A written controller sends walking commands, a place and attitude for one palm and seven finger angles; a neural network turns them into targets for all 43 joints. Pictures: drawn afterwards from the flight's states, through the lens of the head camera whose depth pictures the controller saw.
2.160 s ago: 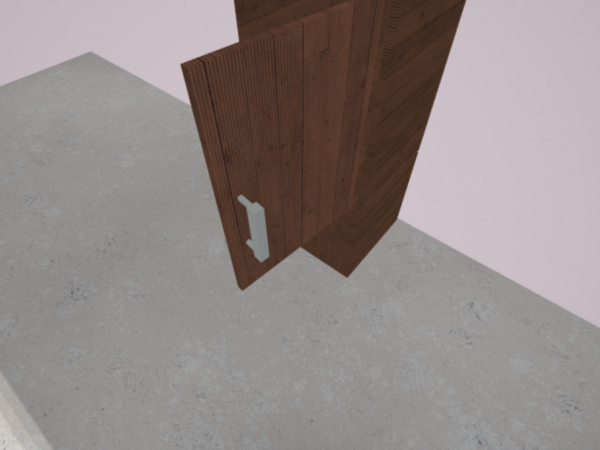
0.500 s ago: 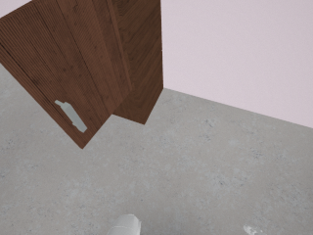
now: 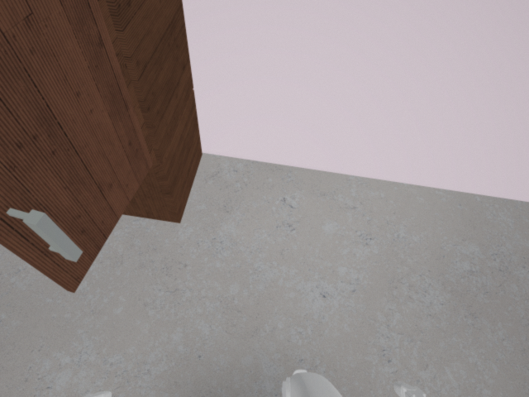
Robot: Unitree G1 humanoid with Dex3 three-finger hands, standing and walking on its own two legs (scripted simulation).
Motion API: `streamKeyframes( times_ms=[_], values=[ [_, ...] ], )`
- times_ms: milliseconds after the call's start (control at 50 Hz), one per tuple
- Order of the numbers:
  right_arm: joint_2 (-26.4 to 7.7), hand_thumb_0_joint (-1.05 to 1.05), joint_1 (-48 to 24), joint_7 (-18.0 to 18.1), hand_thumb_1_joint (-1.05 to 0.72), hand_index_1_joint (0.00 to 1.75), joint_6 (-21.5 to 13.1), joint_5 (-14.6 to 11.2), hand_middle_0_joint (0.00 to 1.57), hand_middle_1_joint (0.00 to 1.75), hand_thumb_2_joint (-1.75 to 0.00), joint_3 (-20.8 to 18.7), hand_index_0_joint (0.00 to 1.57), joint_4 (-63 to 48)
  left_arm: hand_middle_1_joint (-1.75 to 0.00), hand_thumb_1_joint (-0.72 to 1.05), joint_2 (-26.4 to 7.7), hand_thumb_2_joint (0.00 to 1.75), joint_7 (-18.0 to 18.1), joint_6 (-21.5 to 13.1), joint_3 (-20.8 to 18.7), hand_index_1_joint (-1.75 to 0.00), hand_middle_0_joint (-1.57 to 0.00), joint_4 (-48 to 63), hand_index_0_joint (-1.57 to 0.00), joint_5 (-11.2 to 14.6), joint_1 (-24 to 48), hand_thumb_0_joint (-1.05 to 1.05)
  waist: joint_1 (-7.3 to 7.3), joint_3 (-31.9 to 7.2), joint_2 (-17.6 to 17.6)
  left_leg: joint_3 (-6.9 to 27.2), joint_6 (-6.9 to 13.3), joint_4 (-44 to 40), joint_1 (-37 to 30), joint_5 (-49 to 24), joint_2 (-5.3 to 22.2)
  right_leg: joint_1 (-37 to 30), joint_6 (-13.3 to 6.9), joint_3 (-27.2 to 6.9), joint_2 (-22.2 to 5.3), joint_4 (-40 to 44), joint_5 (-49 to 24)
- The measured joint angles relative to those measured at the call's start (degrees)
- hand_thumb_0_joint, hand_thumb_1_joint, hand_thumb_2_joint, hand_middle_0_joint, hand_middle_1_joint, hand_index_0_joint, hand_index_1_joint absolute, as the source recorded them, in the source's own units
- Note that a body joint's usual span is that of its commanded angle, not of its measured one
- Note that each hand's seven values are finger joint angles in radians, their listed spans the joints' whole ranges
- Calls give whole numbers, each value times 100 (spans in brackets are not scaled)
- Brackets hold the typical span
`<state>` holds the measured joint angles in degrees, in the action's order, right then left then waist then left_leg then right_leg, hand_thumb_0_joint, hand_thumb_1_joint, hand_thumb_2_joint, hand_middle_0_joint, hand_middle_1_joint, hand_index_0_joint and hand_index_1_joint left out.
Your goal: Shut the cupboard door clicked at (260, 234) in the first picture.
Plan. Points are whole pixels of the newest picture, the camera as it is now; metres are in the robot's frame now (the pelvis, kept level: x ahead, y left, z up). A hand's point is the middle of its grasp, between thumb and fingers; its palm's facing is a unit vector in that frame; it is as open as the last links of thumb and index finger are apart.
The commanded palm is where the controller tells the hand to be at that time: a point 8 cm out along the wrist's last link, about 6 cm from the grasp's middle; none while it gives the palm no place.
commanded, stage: walk to a spot facing it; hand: left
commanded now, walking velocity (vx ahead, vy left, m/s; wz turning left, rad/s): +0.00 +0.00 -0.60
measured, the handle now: (46, 235) +0.35 +0.44 -0.11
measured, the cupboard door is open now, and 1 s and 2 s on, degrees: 83 83 83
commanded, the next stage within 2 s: turn to face it in 1.38 s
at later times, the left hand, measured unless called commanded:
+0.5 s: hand (213, 355) +0.19 +0.10 -0.16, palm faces -0.31 -0.92 -0.24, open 7.4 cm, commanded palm none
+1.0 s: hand (284, 229) +0.45 +0.00 -0.17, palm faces -0.59 -0.79 -0.19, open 7.4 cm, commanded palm none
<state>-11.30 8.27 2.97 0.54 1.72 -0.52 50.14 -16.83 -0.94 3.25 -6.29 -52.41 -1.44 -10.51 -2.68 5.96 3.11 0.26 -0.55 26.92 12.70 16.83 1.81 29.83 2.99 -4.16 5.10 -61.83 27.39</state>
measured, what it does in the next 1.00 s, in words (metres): walks ahead, turning right: right foot, then left foot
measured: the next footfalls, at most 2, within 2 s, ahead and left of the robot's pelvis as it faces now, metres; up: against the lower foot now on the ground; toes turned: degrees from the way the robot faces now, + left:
right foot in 0.26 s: +0.03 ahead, -0.15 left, +0.00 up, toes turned -15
left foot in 0.70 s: +0.27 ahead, +0.02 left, +0.00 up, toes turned -22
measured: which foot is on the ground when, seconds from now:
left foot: down 0.00-0.26, up 0.28-0.68, down 0.70-1.00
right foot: up 0.00-0.24, down 0.26-0.70, up 0.72-1.00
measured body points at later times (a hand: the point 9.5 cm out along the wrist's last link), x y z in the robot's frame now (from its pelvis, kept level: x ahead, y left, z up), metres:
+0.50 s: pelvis +0.06 -0.06 +0.00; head +0.10 -0.09 +0.45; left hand +0.20 +0.15 -0.14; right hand +0.04 -0.34 -0.15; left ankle +0.11 +0.09 -0.67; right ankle -0.01 -0.14 -0.74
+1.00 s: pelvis +0.26 -0.11 +0.00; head +0.31 -0.14 +0.45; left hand +0.49 +0.04 -0.15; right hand +0.10 -0.29 -0.14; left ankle +0.24 +0.03 -0.74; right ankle +0.23 -0.24 -0.67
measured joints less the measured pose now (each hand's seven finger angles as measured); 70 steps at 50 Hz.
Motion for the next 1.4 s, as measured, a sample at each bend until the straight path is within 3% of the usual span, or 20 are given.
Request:
streamKeyframes(
  times_ms=[100, 220, 260, 320, 400, 540, 680, 720, 760, 820, 880, 940, 1020, 1100, 1140, 1160, 1200, 1240, 1280, 1400],
  values=[
    [-58, 1, 314, -33, -91, 30, 6, 18, 21, 30, -90, -17, 20, 63, -30, 91, -27, 89, -92, 49, 37, -30, -20, 102, -19, 26, 150, 0, 66, 87, -157, -388, -71, -72, -211, 88, 300, 45, 104, 322, -493, 26, -290],
    [-230, 1, 591, -108, -91, 30, 14, 25, 21, 30, -90, -119, 20, 142, -30, 91, 80, 90, -167, 51, 170, -30, -20, 112, -19, 40, 414, 1, 301, 174, -362, -882, -277, 423, -254, 526, 600, -729, -80, 704, -635, 1888, -505],
    [-329, 1, 719, -143, -91, 30, 44, -24, 21, 30, -90, -165, 20, 184, -30, 91, 113, 90, -177, -60, 223, -30, -20, 171, -19, 30, 460, 1, 350, 132, -438, -979, -359, 1018, -56, 796, 726, -1125, -304, 787, -578, 2668, -970],
    [-470, 1, 609, -139, -91, 30, 224, -66, 21, 30, -90, -216, 20, 360, -30, 91, 274, 89, -69, -232, 285, -30, -20, 201, -19, 49, 486, 0, 409, 217, -569, -475, -343, 2996, 696, 1532, 558, -1142, -525, 689, -450, 2448, -720],
    [-447, 1, 477, -221, -91, 30, 250, -39, 20, 30, -90, -257, 20, 385, -30, 90, 426, 89, 37, -286, 309, -30, -20, 177, -20, 67, 211, 0, 367, 85, -455, -328, -416, 3851, 1408, 904, 402, -1529, -554, 404, -370, 3014, -907],
    [-270, 1, 205, -360, -91, 30, 89, -19, 20, 30, -90, -289, 20, 157, -30, 90, 570, 89, -29, -401, 340, -30, -21, -94, -20, 39, -352, 0, 292, -179, -358, -165, -493, 2931, 1808, 47, 347, -2092, -597, -28, -216, 3741, -1038],
    [-106, 1, 28, -363, -91, 30, -154, -57, 20, 30, -90, -229, 20, 15, -30, 90, 512, 89, -33, -412, 228, -30, -21, -321, -20, 8, -787, 0, 34, -326, -160, -222, -380, 1052, 1178, -14, 56, -2409, -456, -450, -213, 3527, -475],
    [-82, 1, 14, -317, -91, 30, -332, -9, 20, 30, -90, -181, 20, -51, -30, 90, 459, 89, -31, -361, 165, -30, -21, -403, -20, 54, -877, 1, 52, -369, -98, -338, -126, 713, 939, -235, 14, -2153, -446, -514, -192, 2690, -90],
    [-13, 1, 51, -271, -91, 30, -429, 51, 21, 30, -90, -107, 20, -100, -30, 90, 381, 89, -41, -278, 124, -30, -21, -518, -20, 65, -817, 1, 82, -338, -30, -543, 81, 947, 829, 23, 77, -1506, -469, -282, -186, 1003, 140],
    [93, 1, 347, -214, -91, 30, -481, 74, 21, 30, -90, -41, 20, -82, -30, 90, 266, 89, -111, -245, 55, -30, -20, -521, -19, -8, -612, 1, 151, -318, 1, -748, 72, 567, 360, 145, 175, -584, -399, 225, -372, -681, -406],
    [151, 1, 679, -156, -91, 30, -501, 47, 21, 30, -90, -7, 20, 133, -30, 91, 219, 89, -172, -238, 30, -30, -20, -324, -19, -29, -329, 1, 134, -250, -22, -965, 31, 10, -141, 94, 244, 121, -304, 497, -606, -1085, -959],
    [158, 1, 1002, -133, -91, 30, -491, 27, 21, 30, -90, -3, 20, 387, -30, 91, 247, 90, -204, -225, 54, -30, -20, -157, -19, -32, -57, 1, 165, -189, -101, -1219, -10, -374, -584, 147, 303, 576, -266, 646, -754, -733, -1275],
    [123, 1, 1418, -131, -91, 30, -443, 39, 20, 30, -90, -38, 20, 652, -30, 91, 331, 90, -244, -187, 128, -30, -20, -56, -19, -31, 349, 1, 343, -71, -206, -1547, -124, -635, -1137, 385, 332, 674, -303, 905, -841, 612, -1603],
    [61, 1, 1775, -145, -91, 30, -366, 35, 20, 30, -90, -63, 20, 878, -30, 91, 394, 90, -260, -213, 210, -30, -20, 47, -19, -13, 744, 1, 547, 68, -305, -1828, -335, -483, -1581, 846, 434, 328, -537, 1213, -653, 1869, -1468],
    [50, 1, 1943, -160, -91, 30, -301, 9, 20, 30, -90, -61, 20, 1008, -30, 91, 401, 90, -252, -311, 238, -30, -20, 121, -19, -7, 837, 1, 564, 99, -314, -1904, -423, 146, -1617, 1152, 577, -86, -725, 1339, -485, 2301, -1422],
    [59, 1, 1989, -188, -91, 30, -251, -26, 20, 30, -90, -61, 20, 1081, -30, 91, 393, 90, -236, -401, 245, -30, -20, 157, -19, -11, 837, 1, 515, 108, -281, -1888, -424, 883, -1448, 1219, 694, -265, -898, 1342, -434, 2406, -1591],
    [65, 1, 1797, -222, -91, 30, -111, -104, 21, 30, -90, -77, 20, 1153, -30, 91, 385, 90, -152, -540, 252, -30, -20, 195, -19, 38, 768, 0, 471, 178, -226, -1188, -356, 3119, -600, 1345, 652, -321, -1133, 1233, -324, 2017, -1241],
    [75, 1, 1496, -236, -91, 30, -62, -122, 20, 30, -90, -121, 20, 1088, -30, 91, 391, 89, -70, -547, 276, -30, -20, 121, -19, 99, 615, 0, 523, 201, -197, -621, -273, 4543, 246, 912, 531, -674, -1192, 1160, -216, 2187, -993],
    [78, 2, 1166, -230, -91, 30, -78, -96, 20, 30, -90, -158, 20, 932, -30, 91, 434, 89, -6, -528, 303, -30, -20, -9, -19, 122, 396, 0, 532, 123, -192, -384, -254, 4850, 947, 426, 550, -1059, -1088, 1047, -114, 2662, -1079],
    [74, 1, 319, -227, -91, 30, -163, -50, 20, 30, -90, -187, 20, 418, -30, 93, 578, 89, 76, -656, 277, -30, -21, -389, -20, 124, -265, 0, 426, -155, -268, -3, -304, 3939, 2265, -399, 637, -1952, -1125, 626, 84, 3901, -1302]
  ],
)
